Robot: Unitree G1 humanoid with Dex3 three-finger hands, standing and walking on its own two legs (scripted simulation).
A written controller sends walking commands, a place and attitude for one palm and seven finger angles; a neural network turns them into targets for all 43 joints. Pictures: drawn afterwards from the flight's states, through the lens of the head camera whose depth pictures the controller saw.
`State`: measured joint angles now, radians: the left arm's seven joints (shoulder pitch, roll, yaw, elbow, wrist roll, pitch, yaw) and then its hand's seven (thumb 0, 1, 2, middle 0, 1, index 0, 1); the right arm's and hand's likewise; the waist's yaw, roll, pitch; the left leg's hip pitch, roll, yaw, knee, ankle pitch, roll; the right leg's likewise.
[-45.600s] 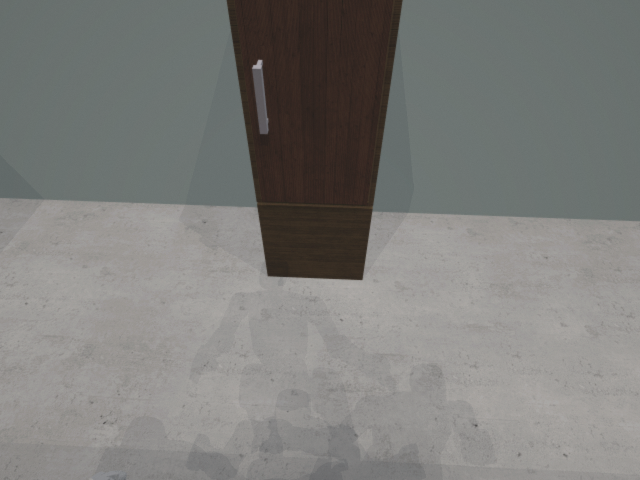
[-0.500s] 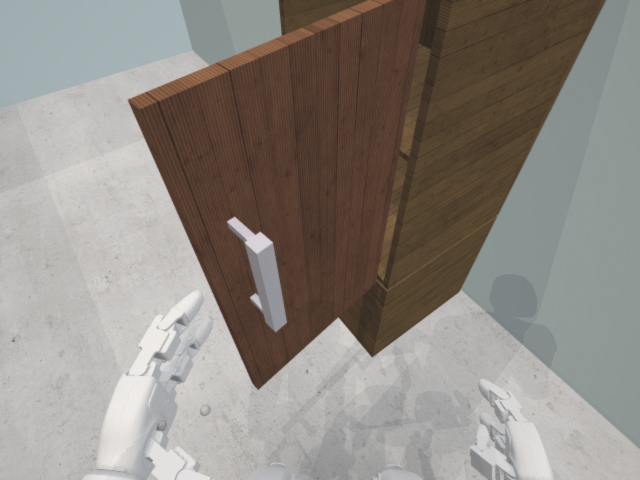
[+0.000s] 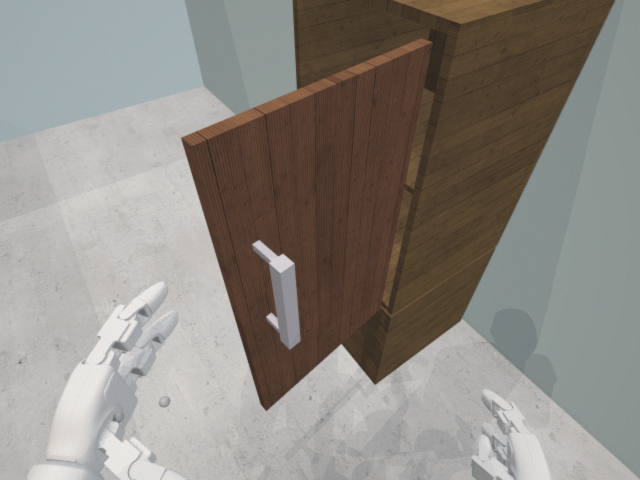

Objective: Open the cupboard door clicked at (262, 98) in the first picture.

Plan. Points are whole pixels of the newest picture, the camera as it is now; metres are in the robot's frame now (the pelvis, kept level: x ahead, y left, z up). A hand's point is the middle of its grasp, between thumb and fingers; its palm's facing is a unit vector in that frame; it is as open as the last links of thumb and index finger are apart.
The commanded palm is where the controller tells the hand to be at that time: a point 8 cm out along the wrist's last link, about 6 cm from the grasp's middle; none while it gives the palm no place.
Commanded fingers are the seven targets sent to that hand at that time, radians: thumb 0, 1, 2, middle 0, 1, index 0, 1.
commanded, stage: draw the hand back to the body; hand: left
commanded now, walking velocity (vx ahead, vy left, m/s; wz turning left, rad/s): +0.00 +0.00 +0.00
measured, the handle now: (277, 297) +0.33 +0.09 +0.07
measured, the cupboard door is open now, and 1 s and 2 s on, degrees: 98 98 98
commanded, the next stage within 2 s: step back with the hand held close in 1.14 s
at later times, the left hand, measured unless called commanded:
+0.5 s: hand (72, 337) +0.20 +0.24 +0.17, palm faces +0.34 -0.86 -0.38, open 12.2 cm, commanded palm +0.16 +0.29 +0.19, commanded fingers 0.00 0.48 0.72 -0.19 -0.30 -0.19 -0.30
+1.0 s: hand (34, 299) +0.21 +0.26 +0.21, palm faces +0.45 -0.81 -0.38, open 7.6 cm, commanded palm +0.17 +0.30 +0.23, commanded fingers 0.00 0.90 0.90 -0.20 -0.30 -0.20 -0.30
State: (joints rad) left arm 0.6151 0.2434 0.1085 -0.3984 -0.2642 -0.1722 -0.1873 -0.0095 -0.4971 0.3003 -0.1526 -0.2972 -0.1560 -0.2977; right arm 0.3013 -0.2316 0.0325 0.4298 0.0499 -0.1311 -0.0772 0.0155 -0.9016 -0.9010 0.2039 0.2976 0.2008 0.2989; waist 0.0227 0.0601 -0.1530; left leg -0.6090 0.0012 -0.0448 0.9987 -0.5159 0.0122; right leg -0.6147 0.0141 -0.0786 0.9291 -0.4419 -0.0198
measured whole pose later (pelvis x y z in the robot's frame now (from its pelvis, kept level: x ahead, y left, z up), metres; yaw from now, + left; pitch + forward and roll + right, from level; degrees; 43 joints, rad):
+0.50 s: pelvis +0.02 +0.01 +0.04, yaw -1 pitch -1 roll -1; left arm 0.56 0.32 0.21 -0.46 -0.04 -0.03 0.13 0.00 0.15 0.58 -0.18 -0.30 -0.19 -0.30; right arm 0.28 -0.22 0.05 0.56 0.01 -0.14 -0.10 0.02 -0.90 -0.90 0.21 0.30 0.20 0.30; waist 0.06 0.06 -0.06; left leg -0.25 -0.02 0.00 0.65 -0.38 0.03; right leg -0.27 0.00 -0.03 0.60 -0.32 0.00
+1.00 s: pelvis +0.02 +0.00 +0.06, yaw -2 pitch -4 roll -1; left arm 0.46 0.32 0.34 -0.39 -0.06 -0.07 0.11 0.01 0.86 0.88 -0.21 -0.30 -0.21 -0.30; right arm 0.20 -0.22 0.02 0.63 0.00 -0.13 -0.07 0.01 -0.90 -0.90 0.20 0.30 0.20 0.30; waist 0.08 0.06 0.00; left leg -0.09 0.00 0.00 0.46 -0.30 0.02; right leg -0.13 0.02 -0.02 0.43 -0.24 -0.01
